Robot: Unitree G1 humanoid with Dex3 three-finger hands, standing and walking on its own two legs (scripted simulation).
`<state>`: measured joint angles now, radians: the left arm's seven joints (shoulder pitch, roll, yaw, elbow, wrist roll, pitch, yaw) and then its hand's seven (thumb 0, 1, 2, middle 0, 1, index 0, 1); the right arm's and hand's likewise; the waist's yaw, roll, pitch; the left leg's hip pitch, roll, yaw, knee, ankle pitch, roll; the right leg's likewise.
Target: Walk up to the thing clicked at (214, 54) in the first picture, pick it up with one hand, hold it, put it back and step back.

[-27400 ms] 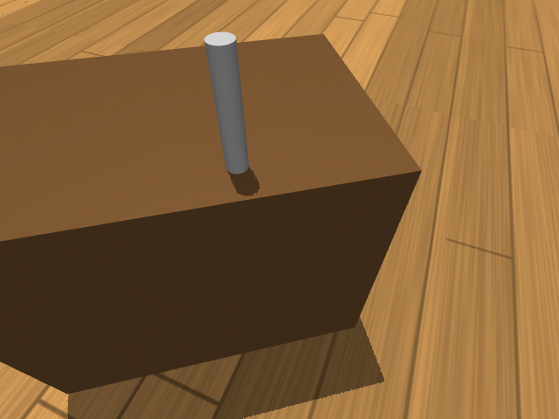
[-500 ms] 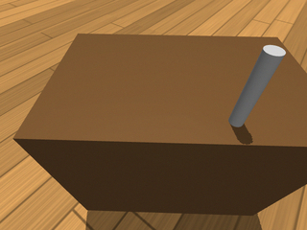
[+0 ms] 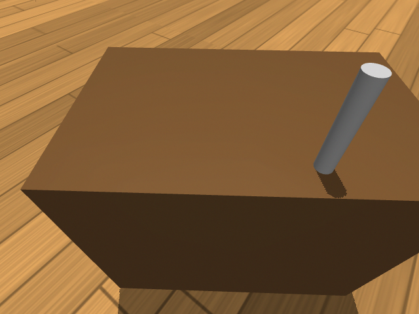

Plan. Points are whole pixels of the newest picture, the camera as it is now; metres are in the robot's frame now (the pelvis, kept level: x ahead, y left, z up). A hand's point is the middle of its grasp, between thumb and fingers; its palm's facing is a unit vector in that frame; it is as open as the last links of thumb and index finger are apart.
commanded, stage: stand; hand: right
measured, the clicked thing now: (344, 127) +0.42 -0.24 +0.14
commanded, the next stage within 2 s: none
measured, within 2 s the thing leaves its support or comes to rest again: neither
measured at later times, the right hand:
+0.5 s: hand out of the picture +0.07 -0.25 -0.16, palm faces -0.04 +0.94 -0.35, open 7.4 cm
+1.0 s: hand out of the picture +0.07 -0.25 -0.16, palm faces -0.03 +0.94 -0.35, open 7.4 cm
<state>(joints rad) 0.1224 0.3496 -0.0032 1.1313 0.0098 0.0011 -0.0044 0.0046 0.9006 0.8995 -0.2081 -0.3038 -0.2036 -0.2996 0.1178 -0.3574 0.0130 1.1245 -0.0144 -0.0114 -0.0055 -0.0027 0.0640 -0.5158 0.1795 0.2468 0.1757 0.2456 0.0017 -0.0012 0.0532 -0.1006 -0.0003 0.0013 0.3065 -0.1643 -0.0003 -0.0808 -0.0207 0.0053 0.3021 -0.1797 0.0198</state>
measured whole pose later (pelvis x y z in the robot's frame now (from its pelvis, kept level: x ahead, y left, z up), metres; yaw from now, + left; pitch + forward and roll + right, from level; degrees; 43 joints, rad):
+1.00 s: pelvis +0.00 +0.00 +0.00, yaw +0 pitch -2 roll +0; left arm 0.13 0.35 0.00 1.12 0.01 0.00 0.00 0.00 0.90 0.90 -0.21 -0.30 -0.20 -0.30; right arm 0.12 -0.35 0.01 1.12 -0.01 -0.01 0.00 0.01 -0.90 -0.89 0.21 0.30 0.20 0.30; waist 0.00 0.00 0.05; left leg -0.10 0.00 0.01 0.31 -0.17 0.00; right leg -0.08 -0.02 0.01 0.30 -0.18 0.02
